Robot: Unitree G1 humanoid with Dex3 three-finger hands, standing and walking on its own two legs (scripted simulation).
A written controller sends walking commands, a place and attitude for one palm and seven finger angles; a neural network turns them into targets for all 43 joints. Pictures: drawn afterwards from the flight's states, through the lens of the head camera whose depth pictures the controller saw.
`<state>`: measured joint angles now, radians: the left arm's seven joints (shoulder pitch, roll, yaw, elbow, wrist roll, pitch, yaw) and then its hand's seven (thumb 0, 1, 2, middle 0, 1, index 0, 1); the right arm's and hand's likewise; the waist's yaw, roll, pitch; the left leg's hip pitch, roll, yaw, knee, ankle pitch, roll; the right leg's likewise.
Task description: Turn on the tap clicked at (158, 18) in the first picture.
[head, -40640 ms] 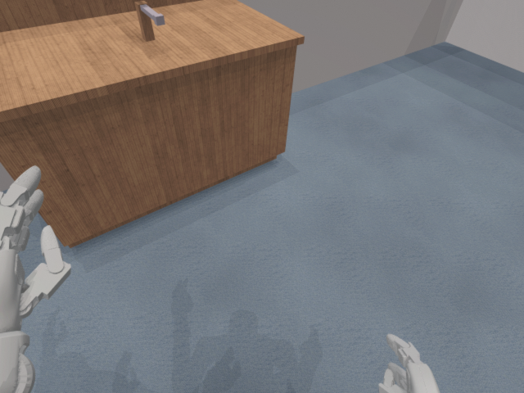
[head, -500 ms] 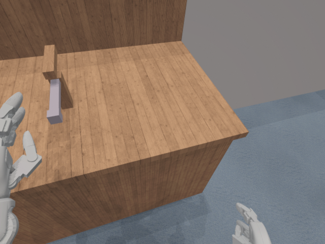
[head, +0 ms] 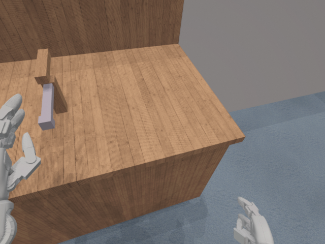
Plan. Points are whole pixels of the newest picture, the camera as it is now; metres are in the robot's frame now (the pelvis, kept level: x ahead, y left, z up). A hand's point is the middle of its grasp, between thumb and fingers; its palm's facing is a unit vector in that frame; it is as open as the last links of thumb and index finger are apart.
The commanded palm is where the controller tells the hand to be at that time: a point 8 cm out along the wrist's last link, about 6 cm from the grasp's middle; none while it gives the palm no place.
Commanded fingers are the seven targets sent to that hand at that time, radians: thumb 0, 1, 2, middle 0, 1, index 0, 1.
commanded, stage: come to a stop and stand still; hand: left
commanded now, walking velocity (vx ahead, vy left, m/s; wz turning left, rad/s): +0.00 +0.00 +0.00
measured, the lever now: (46, 122) +0.36 +0.33 +0.08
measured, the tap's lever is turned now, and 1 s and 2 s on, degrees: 0 0 0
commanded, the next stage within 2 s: look again from close up in 1.46 s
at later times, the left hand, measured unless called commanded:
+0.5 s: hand (57, 160) +0.22 +0.21 +0.16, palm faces +0.27 -0.85 -0.46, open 7.5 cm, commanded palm +0.15 +0.27 +0.17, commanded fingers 0.00 0.90 0.90 -0.20 -0.30 -0.20 -0.30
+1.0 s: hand (33, 168) +0.21 +0.26 +0.14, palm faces +0.35 -0.87 -0.36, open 7.5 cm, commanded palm +0.15 +0.29 +0.17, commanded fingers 0.00 0.90 0.90 -0.20 -0.30 -0.20 -0.30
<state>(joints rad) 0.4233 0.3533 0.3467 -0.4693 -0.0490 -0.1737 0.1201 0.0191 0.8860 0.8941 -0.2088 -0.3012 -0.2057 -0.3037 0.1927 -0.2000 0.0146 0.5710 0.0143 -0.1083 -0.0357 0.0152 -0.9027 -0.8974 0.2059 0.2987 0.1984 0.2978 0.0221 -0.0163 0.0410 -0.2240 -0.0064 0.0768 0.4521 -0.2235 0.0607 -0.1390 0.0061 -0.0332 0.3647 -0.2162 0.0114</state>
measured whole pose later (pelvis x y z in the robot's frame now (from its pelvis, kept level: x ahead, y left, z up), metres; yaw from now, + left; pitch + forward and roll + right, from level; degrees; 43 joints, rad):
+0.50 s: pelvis -0.02 +0.00 -0.01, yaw -2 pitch -1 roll -1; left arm 0.42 0.35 0.34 -0.49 -0.04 -0.17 0.06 0.02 0.89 0.89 -0.20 -0.30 -0.20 -0.30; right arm 0.19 -0.21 0.00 0.53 0.03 -0.10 0.05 0.01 -0.90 -0.90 0.21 0.30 0.20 0.30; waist -0.01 0.06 0.09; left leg -0.28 0.00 0.12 0.54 -0.25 0.06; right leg -0.23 0.00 0.00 0.52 -0.26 0.01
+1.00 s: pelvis -0.02 +0.01 +0.00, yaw -2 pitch -1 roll -2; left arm 0.38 0.36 0.33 -0.35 -0.02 -0.19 0.09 0.02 0.89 0.89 -0.21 -0.30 -0.21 -0.30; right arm 0.21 -0.20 0.03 0.54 0.02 -0.12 -0.03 0.02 -0.90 -0.90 0.20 0.30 0.20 0.30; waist 0.02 -0.02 0.02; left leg -0.24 -0.01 0.12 0.46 -0.20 0.08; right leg -0.19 0.00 0.00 0.41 -0.20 0.02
